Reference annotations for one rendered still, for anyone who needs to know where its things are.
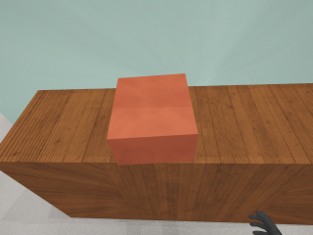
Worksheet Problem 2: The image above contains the carton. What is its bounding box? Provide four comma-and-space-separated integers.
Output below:
107, 73, 199, 165

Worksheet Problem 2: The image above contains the pedestal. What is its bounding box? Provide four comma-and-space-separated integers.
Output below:
0, 83, 313, 225

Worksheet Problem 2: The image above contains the robot right hand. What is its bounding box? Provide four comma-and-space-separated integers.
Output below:
249, 211, 283, 235

